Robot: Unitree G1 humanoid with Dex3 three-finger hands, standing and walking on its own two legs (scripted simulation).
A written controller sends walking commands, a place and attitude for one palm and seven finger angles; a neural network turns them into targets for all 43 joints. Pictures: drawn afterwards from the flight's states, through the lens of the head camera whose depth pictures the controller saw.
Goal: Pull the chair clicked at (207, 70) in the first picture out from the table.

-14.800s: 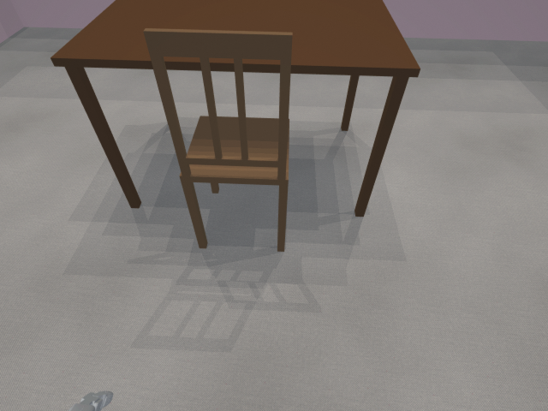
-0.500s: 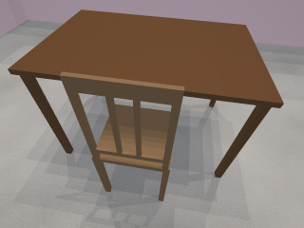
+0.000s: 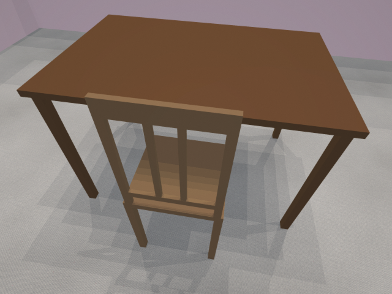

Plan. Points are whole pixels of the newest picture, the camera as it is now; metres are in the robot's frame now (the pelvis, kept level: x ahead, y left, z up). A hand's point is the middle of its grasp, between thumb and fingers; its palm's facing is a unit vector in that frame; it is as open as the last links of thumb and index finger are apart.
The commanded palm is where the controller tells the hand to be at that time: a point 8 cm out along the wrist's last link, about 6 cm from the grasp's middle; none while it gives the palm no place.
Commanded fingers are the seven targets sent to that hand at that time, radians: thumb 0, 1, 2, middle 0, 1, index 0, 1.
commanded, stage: look again from close up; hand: left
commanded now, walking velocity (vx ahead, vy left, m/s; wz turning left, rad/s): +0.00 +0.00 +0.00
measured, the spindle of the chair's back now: (154, 164) +0.48 +0.16 -0.08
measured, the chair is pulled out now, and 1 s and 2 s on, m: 0.00 0.00 0.00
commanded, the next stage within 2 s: shuffle to correct the standing spot in 0.30 s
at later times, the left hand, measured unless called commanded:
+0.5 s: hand out of the picture -0.04 +0.15 -0.18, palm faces +0.05 -0.99 -0.16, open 7.4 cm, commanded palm none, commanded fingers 0.00 0.90 0.90 -0.20 -0.30 -0.20 -0.30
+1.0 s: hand out of the picture +0.07 +0.21 -0.18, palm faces -0.01 -0.97 -0.25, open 7.4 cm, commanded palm none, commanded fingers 0.00 0.90 0.90 -0.20 -0.30 -0.20 -0.30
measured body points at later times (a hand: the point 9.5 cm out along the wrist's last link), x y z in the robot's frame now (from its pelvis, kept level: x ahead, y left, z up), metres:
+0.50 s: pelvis +0.00 +0.00 +0.00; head +0.00 +0.00 +0.45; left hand -0.04 +0.20 -0.16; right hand -0.02 -0.20 -0.16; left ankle +0.01 +0.11 -0.74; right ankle -0.06 -0.09 -0.74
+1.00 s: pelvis +0.03 +0.03 -0.01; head +0.05 +0.02 +0.44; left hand +0.08 +0.26 -0.16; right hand +0.05 -0.20 -0.17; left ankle +0.01 +0.11 -0.74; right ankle -0.06 -0.09 -0.74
